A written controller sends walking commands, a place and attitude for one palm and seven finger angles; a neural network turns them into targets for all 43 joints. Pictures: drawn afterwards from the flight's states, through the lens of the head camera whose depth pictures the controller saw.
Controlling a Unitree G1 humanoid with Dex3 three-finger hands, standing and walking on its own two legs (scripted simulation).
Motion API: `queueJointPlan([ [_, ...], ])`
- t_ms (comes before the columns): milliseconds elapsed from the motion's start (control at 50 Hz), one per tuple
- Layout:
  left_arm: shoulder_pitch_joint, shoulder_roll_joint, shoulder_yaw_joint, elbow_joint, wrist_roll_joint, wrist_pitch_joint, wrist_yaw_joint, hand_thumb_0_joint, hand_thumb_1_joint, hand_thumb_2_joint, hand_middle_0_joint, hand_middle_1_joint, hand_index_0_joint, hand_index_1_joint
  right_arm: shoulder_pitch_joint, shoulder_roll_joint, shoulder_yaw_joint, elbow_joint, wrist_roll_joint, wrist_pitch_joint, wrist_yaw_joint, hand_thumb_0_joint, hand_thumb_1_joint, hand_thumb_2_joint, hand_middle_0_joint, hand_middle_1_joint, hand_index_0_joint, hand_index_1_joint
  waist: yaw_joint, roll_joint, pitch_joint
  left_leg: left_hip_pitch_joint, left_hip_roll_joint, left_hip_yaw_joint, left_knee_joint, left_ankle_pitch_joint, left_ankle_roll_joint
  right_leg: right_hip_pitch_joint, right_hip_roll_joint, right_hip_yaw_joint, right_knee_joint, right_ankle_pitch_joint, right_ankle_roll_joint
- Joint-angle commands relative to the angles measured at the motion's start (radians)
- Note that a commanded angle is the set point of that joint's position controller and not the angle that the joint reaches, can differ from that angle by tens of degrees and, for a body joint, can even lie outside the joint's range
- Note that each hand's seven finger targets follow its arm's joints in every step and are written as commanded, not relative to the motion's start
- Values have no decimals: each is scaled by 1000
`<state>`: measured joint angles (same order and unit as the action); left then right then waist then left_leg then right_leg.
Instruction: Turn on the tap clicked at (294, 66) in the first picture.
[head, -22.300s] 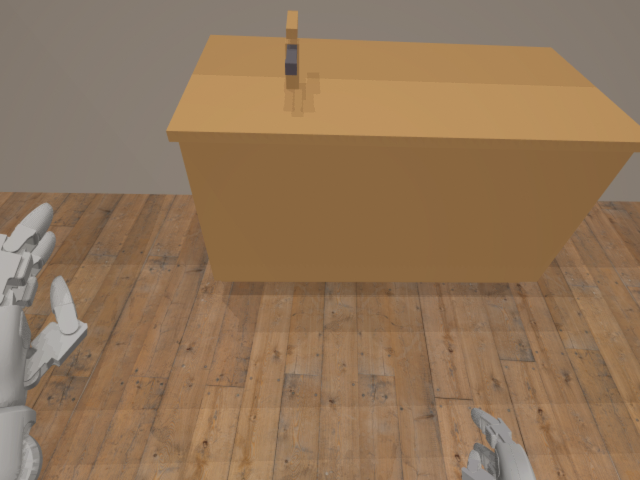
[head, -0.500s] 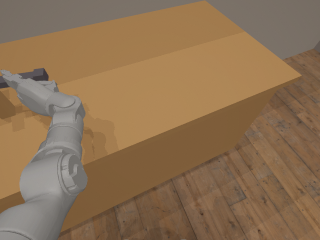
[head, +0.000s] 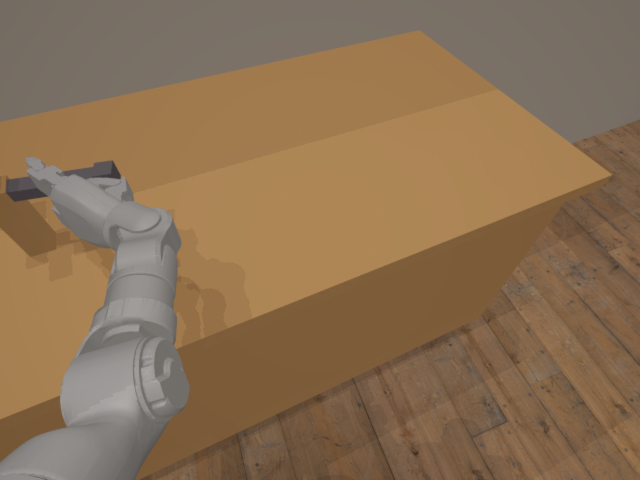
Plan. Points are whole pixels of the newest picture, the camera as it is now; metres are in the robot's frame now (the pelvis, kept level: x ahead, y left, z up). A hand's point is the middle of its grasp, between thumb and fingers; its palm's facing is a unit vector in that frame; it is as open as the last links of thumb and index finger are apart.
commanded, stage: lift the hand up off the lever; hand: left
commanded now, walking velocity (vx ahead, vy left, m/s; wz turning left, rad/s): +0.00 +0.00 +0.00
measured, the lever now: (106, 176) +0.50 +0.28 +0.10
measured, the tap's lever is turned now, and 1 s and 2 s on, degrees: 79 79 79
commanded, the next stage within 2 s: draw the hand back beside the body in 1.72 s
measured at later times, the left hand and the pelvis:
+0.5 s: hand (108, 190) +0.43 +0.24 +0.14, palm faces +0.85 -0.51 -0.10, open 7.8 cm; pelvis -0.02 -0.01 +0.01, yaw +1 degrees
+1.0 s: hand (113, 172) +0.45 +0.23 +0.16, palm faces +0.84 -0.53 -0.10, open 7.8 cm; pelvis -0.02 -0.01 +0.01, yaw +0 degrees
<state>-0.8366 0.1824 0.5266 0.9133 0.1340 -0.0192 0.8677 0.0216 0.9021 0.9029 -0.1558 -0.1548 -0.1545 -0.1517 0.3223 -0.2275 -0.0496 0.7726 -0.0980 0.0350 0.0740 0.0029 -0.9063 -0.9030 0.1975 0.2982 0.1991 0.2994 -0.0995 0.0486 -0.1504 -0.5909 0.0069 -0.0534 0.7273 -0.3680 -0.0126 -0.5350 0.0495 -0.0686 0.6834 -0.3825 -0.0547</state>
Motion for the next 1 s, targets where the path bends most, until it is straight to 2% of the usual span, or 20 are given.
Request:
queueJointPlan([
  [0, -404, 178, -66, -256, 20, -28, -7, 0, 900, 900, -150, -150, -150, -150, 61, -143, -46, -77, 6, -25, -10, 0, -900, -900, 200, 300, 200, 300, 4, -14, -351, 239, -4, 25, -32, 517, 33, 217, -25, 0, -65, 537, 44],
  [100, -440, 135, -113, -339, 17, -12, -7, 0, 900, 900, -150, -150, -150, -150, 17, -137, -43, -76, 11, -37, -14, 0, -900, -900, 200, 300, 200, 300, 2, 1, -303, 253, -5, 23, -50, 486, 31, 206, -26, -1, -83, 497, 39],
  [220, -396, 171, -82, -349, 13, 17, -8, 0, 900, 900, -150, -150, -150, -150, -19, -131, -40, -80, 17, -43, -29, 0, -900, -900, 200, 300, 200, 300, 24, -40, -303, 220, -15, 37, -66, 424, 33, 263, -39, 9, -93, 513, 44],
  [280, -410, 192, -71, -307, 15, 38, -14, 0, 900, 900, -150, -150, -150, -150, -35, -136, -36, -73, 19, -46, -40, 0, -900, -900, 200, 300, 200, 300, 19, -41, -268, 198, -19, 39, -79, 360, 37, 247, -44, 16, -112, 459, 46],
  [340, -444, 162, -106, -281, 12, 44, -20, 0, 900, 900, -150, -150, -150, -150, -47, -130, -28, -77, 22, -55, -45, 0, -900, -900, 200, 300, 200, 300, 8, -64, -242, 188, -22, 41, -89, 315, 41, 230, -47, 20, -126, 423, 52],
  [380, -457, 206, -74, -280, 14, 37, -19, 0, 900, 900, -150, -150, -150, -150, -49, -134, -29, -73, 23, -59, -50, 0, -900, -900, 200, 300, 200, 300, 17, -47, -257, 186, -23, 37, -91, 299, 42, 228, -47, 26, -129, 400, 50],
  [420, -505, 182, -104, -251, 17, 31, -19, 0, 900, 900, -150, -150, -150, -150, -45, -129, -24, -67, 23, -64, -52, 0, -900, -900, 200, 300, 200, 300, 0, -53, -244, 181, -23, 34, -95, 271, 42, 205, -47, 24, -133, 356, 51],
  [480, -511, 188, -99, -277, 23, 17, -15, 0, 900, 900, -150, -150, -150, -150, -46, -129, -29, -68, 22, -71, -50, 0, -900, -900, 200, 300, 200, 300, 15, -4, -289, 208, -24, 32, -91, 294, 39, 210, -42, 25, -125, 363, 42],
  [520, -491, 169, -108, -262, 11, 18, -14, 0, 900, 900, -150, -150, -150, -150, -44, -126, -27, -71, 23, -74, -49, 0, -900, -900, 200, 300, 200, 300, 11, -28, -300, 206, -25, 34, -88, 297, 40, 217, -41, 23, -123, 372, 46],
  [580, -481, 210, -70, -234, 7, 30, -13, 0, 900, 900, -150, -150, -150, -150, -43, -135, -29, -69, 24, -71, -54, 0, -900, -900, 200, 300, 200, 300, 20, -56, -289, 180, -26, 33, -97, 280, 40, 236, -45, 26, -129, 368, 49],
  [600, -500, 187, -97, -232, 2, 35, -16, 0, 900, 900, -150, -150, -150, -150, -49, -131, -24, -73, 27, -71, -54, 0, -900, -900, 200, 300, 200, 300, 11, -38, -272, 179, -26, 37, -103, 266, 41, 224, -47, 29, -135, 352, 51],
  [660, -544, 227, -72, -214, 6, 41, -6, 0, 900, 900, -150, -150, -150, -150, -46, -134, -22, -68, 25, -76, -57, 0, -900, -900, 200, 300, 200, 300, 6, -74, -255, 157, -26, 38, -109, 227, 45, 220, -49, 33, -149, 311, 57],
  [680, -549, 273, -38, -212, 16, 37, -2, 0, 900, 900, -150, -150, -150, -150, -45, -138, -23, -64, 23, -76, -60, 0, -900, -900, 200, 300, 200, 300, 18, -60, -258, 153, -25, 35, -111, 231, 45, 225, -48, 36, -148, 314, 54],
  [700, -577, 278, -45, -254, 20, 28, 0, 0, 900, 900, -150, -150, -150, -150, -40, -134, -23, -71, 24, -76, -60, 0, -900, -900, 200, 300, 200, 300, 15, -39, -297, 164, -25, 37, -108, 248, 46, 242, -50, 40, -138, 336, 54],
  [780, -539, 298, -26, -231, 43, 30, 6, 0, 900, 900, -150, -150, -150, -150, -27, -136, -27, -65, 18, -79, -55, 0, -900, -900, 200, 300, 200, 300, 26, -34, -303, 163, -22, 35, -101, 273, 44, 241, -42, 30, -125, 355, 48],
  [840, -561, 210, -107, -226, 37, 41, -6, 0, 900, 900, -150, -150, -150, -150, -22, -133, -27, -66, 21, -85, -51, 0, -900, -900, 200, 300, 200, 300, 1, -12, -285, 195, -18, 39, -108, 271, 43, 203, -35, 22, -132, 322, 45],
  [860, -541, 209, -102, -213, 28, 47, -10, 0, 900, 900, -150, -150, -150, -150, -18, -135, -28, -67, 23, -86, -52, 0, -900, -900, 200, 300, 200, 300, 5, -38, -281, 192, -18, 37, -112, 271, 44, 214, -34, 23, -137, 327, 45],
  [880, -533, 219, -89, -221, 23, 48, -14, 0, 900, 900, -150, -150, -150, -150, -21, -140, -30, -66, 24, -86, -52, 0, -900, -900, 200, 300, 200, 300, 14, -10, -288, 204, -19, 34, -117, 279, 41, 216, -33, 22, -137, 324, 41],
  [960, -532, 185, -106, -218, -14, 64, -18, 0, 900, 900, -150, -150, -150, -150, -22, -138, -28, -64, 30, -91, -53, 0, -900, -900, 200, 300, 200, 300, 8, -56, -274, 207, -20, 38, -129, 268, 43, 230, -33, 23, -155, 325, 49],
  [980, -539, 193, -97, -221, -10, 67, -16, 0, 900, 900, -150, -150, -150, -150, -25, -141, -27, -59, 29, -91, -53, 0, -900, -900, 200, 300, 200, 300, 17, -31, -263, 211, -20, 33, -135, 277, 40, 227, -34, 21, -155, 323, 44],
])
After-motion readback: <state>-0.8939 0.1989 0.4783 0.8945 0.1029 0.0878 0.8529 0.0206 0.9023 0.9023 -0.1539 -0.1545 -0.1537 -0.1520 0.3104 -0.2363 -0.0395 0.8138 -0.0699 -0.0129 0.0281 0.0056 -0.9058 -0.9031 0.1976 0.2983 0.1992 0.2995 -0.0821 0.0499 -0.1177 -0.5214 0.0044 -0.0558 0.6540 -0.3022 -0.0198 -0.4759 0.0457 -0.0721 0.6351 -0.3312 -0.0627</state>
